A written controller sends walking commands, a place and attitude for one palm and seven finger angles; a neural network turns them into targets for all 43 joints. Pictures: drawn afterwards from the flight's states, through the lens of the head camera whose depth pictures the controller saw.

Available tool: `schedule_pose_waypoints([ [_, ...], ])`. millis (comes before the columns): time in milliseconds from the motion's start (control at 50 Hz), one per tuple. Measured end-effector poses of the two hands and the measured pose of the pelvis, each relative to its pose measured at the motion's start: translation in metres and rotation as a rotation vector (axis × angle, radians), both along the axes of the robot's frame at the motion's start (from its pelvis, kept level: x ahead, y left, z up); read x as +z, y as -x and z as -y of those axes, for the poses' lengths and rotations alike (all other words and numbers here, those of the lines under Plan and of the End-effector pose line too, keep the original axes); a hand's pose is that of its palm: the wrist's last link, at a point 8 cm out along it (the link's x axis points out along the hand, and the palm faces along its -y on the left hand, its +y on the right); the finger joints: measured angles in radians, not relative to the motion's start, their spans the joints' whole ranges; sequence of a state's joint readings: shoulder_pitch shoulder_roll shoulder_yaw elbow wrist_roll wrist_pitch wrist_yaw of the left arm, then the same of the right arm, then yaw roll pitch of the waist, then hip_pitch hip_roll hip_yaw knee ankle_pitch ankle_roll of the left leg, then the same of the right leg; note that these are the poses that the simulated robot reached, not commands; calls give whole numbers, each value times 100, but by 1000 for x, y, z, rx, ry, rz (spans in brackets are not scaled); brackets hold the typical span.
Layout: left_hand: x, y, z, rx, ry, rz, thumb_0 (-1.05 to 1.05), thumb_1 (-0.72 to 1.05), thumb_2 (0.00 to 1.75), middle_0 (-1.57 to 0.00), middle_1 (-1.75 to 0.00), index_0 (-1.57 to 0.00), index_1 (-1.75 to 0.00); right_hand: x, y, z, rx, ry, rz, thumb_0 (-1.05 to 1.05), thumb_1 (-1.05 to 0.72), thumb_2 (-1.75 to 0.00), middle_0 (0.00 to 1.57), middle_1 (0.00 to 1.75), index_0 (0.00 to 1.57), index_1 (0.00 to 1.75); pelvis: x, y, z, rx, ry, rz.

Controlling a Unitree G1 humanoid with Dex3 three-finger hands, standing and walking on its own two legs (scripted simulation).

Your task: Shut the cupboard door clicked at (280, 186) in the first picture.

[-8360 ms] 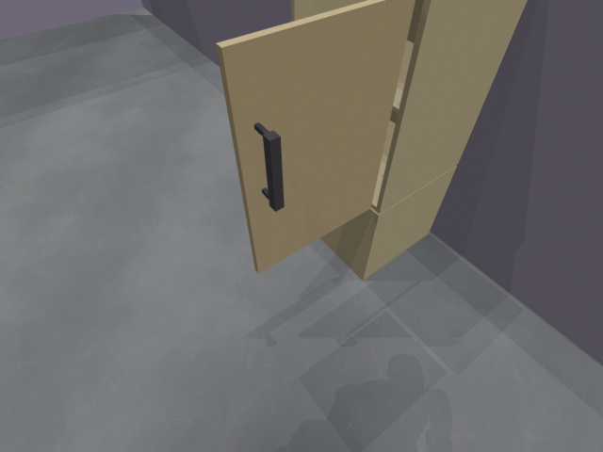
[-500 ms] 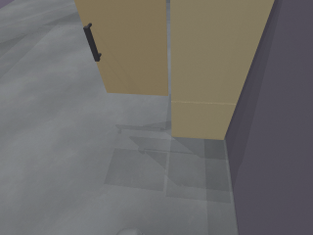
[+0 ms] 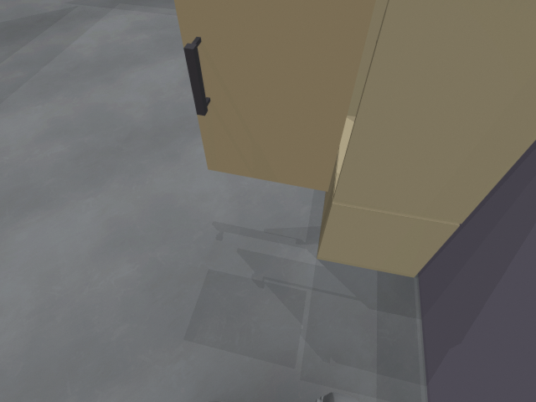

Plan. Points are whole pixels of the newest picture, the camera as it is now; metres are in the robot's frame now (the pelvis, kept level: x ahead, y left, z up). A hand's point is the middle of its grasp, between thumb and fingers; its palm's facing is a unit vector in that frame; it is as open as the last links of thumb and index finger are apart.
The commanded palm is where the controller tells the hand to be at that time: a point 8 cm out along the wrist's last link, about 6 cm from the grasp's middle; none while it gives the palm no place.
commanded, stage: take the last steps up to it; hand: left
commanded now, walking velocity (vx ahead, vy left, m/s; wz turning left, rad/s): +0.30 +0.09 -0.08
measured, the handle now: (199, 77) +0.78 +0.25 +0.03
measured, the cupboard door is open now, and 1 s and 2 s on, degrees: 89 89 89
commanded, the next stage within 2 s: come to a stop and stand still in 0.50 s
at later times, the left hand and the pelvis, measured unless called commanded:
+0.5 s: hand (174, 343) +0.22 +0.19 -0.15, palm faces +0.03 -0.97 -0.22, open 7.2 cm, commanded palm none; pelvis +0.18 +0.01 +0.02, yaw -1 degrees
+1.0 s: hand (160, 283) +0.33 +0.26 -0.17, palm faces -0.02 -0.98 -0.20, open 7.4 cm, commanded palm none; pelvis +0.26 +0.06 +0.01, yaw -5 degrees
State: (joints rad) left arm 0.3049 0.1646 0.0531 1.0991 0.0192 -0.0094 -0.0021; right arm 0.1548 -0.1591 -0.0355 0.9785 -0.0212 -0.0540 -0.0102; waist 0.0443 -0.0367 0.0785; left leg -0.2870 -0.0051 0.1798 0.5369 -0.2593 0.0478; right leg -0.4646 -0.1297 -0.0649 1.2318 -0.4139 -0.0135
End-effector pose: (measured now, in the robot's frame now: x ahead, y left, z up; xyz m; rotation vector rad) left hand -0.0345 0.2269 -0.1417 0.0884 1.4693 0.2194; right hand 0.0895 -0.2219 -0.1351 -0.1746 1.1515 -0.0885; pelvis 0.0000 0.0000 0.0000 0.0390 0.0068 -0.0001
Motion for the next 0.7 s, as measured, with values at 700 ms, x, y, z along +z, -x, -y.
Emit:
schedule_pose_waypoints([
  [700, -11, -243, -57, -27, 29, -32, 1, 91, 90, -20, -30, -20, -30, 7, -226, -47, -33, 46, -67, 0, -91, -90, 20, 30, 20, 29, -1, -253, -59, -28, 39, 3],
])
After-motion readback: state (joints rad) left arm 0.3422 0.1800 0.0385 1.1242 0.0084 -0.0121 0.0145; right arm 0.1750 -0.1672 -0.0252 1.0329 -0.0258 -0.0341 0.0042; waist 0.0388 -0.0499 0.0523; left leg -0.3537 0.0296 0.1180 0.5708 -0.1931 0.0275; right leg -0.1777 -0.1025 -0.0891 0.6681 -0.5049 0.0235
